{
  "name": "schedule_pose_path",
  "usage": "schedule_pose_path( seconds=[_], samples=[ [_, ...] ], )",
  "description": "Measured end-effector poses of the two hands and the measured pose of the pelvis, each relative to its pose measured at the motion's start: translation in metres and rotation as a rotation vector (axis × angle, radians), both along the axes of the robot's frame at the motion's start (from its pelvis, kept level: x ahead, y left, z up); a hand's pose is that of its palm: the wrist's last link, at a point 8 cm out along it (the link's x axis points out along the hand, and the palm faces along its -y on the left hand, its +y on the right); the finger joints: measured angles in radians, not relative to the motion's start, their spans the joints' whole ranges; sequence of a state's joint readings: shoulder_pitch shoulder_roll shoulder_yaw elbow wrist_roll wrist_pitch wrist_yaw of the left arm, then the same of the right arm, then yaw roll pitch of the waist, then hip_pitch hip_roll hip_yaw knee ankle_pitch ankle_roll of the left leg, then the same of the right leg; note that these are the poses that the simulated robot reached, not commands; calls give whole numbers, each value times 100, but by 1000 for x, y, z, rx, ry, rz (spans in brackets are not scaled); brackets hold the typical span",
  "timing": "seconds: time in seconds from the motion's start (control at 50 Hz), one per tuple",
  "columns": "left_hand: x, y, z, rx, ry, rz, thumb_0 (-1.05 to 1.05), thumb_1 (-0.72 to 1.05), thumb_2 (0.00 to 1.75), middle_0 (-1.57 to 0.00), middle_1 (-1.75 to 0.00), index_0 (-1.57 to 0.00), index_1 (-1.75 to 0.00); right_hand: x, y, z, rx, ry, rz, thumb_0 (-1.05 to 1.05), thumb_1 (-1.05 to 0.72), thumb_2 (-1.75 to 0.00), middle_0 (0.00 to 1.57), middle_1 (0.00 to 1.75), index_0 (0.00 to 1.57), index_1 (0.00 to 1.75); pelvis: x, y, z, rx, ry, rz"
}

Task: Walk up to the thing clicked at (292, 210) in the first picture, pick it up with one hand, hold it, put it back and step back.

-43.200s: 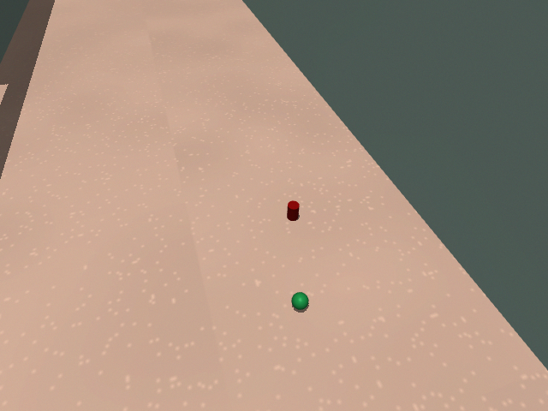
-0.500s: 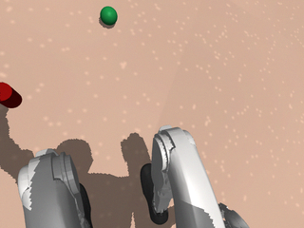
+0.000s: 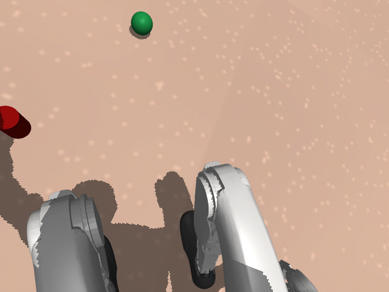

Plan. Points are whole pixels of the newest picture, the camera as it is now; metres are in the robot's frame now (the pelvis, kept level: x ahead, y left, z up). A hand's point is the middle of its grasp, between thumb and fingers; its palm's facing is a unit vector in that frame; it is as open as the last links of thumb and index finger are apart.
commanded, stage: rise first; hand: left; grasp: from above
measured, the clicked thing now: (12, 123) +0.50 +0.32 -0.28
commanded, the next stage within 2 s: none
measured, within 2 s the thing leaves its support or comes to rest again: neither
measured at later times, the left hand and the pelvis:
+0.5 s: hand out of the picture +0.45 +0.35 -0.16, palm faces -0.47 -0.08 -0.88, open 13.0 cm; pelvis +0.00 +0.00 +0.00, yaw +0 degrees
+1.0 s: hand out of the picture +0.45 +0.35 -0.16, palm faces -0.46 -0.08 -0.89, open 12.9 cm; pelvis +0.00 +0.00 +0.00, yaw +0 degrees
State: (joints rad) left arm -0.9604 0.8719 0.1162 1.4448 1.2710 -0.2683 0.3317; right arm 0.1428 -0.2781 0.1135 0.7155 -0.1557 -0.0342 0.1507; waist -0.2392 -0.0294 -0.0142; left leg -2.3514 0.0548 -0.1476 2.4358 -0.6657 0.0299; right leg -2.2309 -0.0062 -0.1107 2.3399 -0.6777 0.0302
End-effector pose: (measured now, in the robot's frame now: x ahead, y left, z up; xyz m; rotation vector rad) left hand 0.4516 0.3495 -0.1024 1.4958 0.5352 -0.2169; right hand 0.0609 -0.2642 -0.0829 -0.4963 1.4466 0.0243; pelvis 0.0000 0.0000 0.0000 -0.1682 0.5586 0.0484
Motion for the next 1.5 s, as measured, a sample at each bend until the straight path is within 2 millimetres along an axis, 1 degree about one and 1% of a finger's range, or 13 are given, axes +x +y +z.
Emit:
schedule_pose_path(
  seconds=[0.18, 0.36, 0.5, 0.64, 0.8, 0.92, 1.22, 1.5],
  samples=[
    [-3, -4, -2, -14, 0, -9, 0, -39, 89, -22, -90, -22, -91, 0, -1, 1, -1, -12, 5, 0, -91, -90, 21, 30, 20, 30, -1, -1, -1, 3, -6, 0],
    [3, 1, 3, 10, -16, 6, 0, -38, 88, -23, -89, -23, -89, -3, -3, -1, -4, -3, 1, 0, -91, -90, 21, 30, 20, 30, -1, -2, -2, 6, 0, 1],
    [4, -1, -2, 3, 15, 11, 0, -35, 87, -25, -88, -25, -88, -5, -3, -1, 1, 6, 0, 0, -91, -90, 21, 30, 20, 30, 0, -2, -1, 5, 0, -1],
    [1, -5, -6, -26, 4, -7, 0, -33, 85, -27, -87, -27, -87, -7, -2, 1, -7, 13, -1, 0, -91, -90, 21, 30, 20, 30, 0, -1, -2, -1, -6, -2],
    [-1, 2, -2, -10, -24, -10, 0, -34, 85, -27, -85, -27, -86, -3, -1, 0, -9, -1, 6, 0, -91, -90, 21, 30, 20, 30, 0, 0, -4, -3, -9, 0],
    [-1, 6, -1, 9, -5, 5, 0, -34, 85, -27, -84, -27, -85, 1, 1, -1, -1, -19, 13, 0, -90, -90, 21, 30, 20, 30, -1, 0, -4, 1, -7, 3],
    [2, -5, -3, -18, 2, -6, 0, -31, 83, -29, -83, -29, -84, -4, -2, -2, 5, -3, 8, 0, -90, -90, 21, 30, 20, 30, -1, -2, -4, 3, -9, -3],
    [3, 1, -5, -6, -10, -1, 0, -33, 84, -27, -83, -27, -84, -5, -1, -1, -8, -2, 13, 0, -90, -90, 21, 30, 20, 30, -1, -1, -6, -2, -10, -4]
  ],
)
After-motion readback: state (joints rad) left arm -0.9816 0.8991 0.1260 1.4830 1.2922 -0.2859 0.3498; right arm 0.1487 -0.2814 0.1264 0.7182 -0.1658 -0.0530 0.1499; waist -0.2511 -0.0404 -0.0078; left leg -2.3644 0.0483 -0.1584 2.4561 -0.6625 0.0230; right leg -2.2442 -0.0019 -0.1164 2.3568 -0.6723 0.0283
